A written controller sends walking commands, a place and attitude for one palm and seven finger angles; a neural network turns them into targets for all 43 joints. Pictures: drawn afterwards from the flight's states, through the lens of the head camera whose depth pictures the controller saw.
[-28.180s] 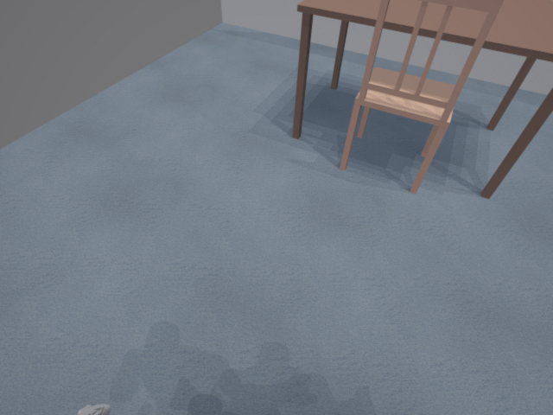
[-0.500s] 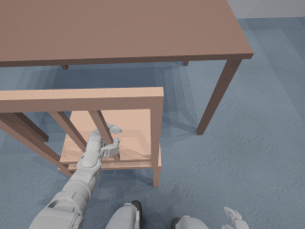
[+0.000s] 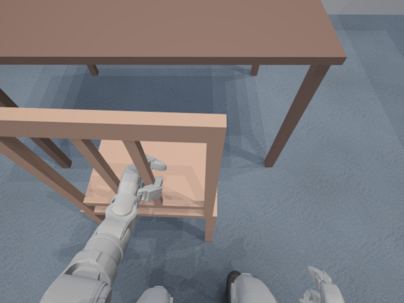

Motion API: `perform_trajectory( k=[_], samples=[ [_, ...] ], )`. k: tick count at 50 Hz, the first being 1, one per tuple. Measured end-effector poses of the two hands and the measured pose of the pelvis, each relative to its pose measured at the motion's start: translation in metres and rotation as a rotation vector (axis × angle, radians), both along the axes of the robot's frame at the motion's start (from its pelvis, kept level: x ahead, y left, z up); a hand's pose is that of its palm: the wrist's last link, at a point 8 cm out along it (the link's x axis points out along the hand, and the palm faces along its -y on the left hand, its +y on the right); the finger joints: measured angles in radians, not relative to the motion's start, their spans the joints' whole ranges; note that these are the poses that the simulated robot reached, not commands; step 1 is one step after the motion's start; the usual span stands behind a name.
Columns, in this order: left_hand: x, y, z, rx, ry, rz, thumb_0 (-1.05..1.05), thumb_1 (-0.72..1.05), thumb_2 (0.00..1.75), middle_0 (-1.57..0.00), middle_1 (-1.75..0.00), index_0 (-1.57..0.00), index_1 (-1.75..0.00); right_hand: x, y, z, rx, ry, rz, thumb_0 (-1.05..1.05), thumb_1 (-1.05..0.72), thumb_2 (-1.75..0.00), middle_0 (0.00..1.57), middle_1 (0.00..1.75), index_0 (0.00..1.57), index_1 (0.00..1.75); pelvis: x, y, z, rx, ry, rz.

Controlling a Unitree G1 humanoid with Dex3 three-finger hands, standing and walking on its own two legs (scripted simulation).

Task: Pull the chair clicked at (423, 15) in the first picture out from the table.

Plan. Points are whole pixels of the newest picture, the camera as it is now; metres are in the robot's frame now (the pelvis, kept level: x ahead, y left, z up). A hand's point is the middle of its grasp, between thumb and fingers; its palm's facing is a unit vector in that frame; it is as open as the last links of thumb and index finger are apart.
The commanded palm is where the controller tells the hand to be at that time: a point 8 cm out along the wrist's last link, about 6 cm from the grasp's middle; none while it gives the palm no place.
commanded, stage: step backward, pulling the chair out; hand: left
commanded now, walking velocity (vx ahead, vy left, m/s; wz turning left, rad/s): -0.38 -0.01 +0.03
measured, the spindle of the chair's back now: (108, 176) +0.37 +0.22 -0.05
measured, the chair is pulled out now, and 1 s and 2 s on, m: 0.23 0.42 0.62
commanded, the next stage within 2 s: stop walking, hand still on the chair in 1.38 s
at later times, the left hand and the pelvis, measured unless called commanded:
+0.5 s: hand (152, 222) +0.27 +0.11 -0.07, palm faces -0.01 -0.98 -0.19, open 5.4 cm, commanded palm +0.26 +0.17 -0.06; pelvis -0.08 -0.02 +0.01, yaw +0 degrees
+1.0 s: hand (143, 283) +0.16 +0.12 -0.06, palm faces -0.07 -0.99 -0.15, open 5.3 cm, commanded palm +0.16 +0.17 -0.06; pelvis -0.17 +0.01 +0.01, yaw +0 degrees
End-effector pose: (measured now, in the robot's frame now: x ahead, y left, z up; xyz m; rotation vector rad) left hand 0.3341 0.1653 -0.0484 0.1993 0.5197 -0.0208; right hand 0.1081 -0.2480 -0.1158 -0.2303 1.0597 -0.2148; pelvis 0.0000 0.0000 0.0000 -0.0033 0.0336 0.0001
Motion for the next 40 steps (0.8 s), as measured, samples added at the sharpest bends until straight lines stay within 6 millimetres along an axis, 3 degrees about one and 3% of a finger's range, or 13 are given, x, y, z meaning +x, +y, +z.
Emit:
perform_trajectory(
  k=[4,8,17,22,26,33,36,40],
  samples=[
    [-0.012,-0.001,0.000,0.006,-0.006,0.014,0.05,0.67,0.83,-0.38,-1.29,-0.50,-1.45,-0.009,0.010,-0.007,0.046,-0.011,-0.016,0.01,-0.90,-0.89,0.20,0.30,0.20,0.30,-0.011,-0.003,-0.003,-0.009,0.009,0.013],
    [-0.027,0.000,0.000,0.000,-0.009,0.005,0.05,0.67,0.83,-0.37,-1.29,-0.50,-1.45,-0.027,0.010,-0.011,0.014,0.014,-0.006,0.01,-0.90,-0.89,0.21,0.30,0.20,0.30,-0.025,0.007,-0.005,-0.014,0.021,0.032],
    [-0.064,0.006,0.001,-0.021,0.018,0.024,0.06,0.69,0.80,-0.35,-1.30,-0.50,-1.45,-0.072,0.010,-0.002,0.010,0.089,0.008,0.01,-0.90,-0.89,0.20,0.30,0.20,0.30,-0.044,0.003,0.005,-0.026,0.019,0.018],
    [-0.075,0.004,0.001,0.009,0.013,0.052,0.05,0.67,0.80,-0.38,-1.28,-0.50,-1.45,-0.090,-0.001,-0.014,0.047,0.116,0.018,0.01,-0.90,-0.89,0.20,0.30,0.20,0.30,-0.061,-0.013,0.005,-0.038,0.011,0.001],
    [-0.083,-0.001,0.003,0.009,0.029,0.064,0.05,0.67,0.78,-0.39,-1.25,-0.50,-1.45,-0.105,-0.017,-0.010,0.023,0.113,-0.020,0.01,-0.90,-0.89,0.20,0.30,0.21,0.30,-0.081,-0.016,0.010,-0.006,0.017,0.003],
    [-0.104,-0.007,0.003,-0.002,0.036,0.034,0.05,0.70,0.77,-0.35,-1.27,-0.50,-1.45,-0.119,-0.032,0.005,-0.065,0.070,-0.026,0.01,-0.91,-0.89,0.20,0.30,0.20,0.30,-0.111,0.001,0.011,0.024,0.040,0.038],
    [-0.117,-0.005,0.002,-0.023,0.016,-0.002,0.04,0.71,0.77,-0.34,-1.30,-0.50,-1.45,-0.125,-0.027,0.009,-0.109,0.050,-0.020,0.01,-0.91,-0.90,0.20,0.30,0.20,0.30,-0.123,0.015,0.005,0.004,0.042,0.054],
    [-0.139,-0.001,0.002,-0.057,-0.006,-0.034,0.04,0.73,0.79,-0.32,-1.32,-0.50,-1.45,-0.137,-0.004,0.017,-0.099,0.041,-0.011,0.01,-0.91,-0.90,0.20,0.30,0.20,0.30,-0.142,0.023,0.007,0.020,0.018,0.026]
  ],
)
